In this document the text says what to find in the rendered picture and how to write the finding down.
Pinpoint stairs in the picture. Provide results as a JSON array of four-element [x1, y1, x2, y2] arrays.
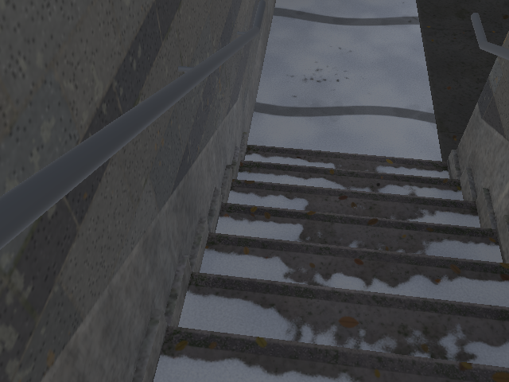
[[153, 145, 509, 382]]

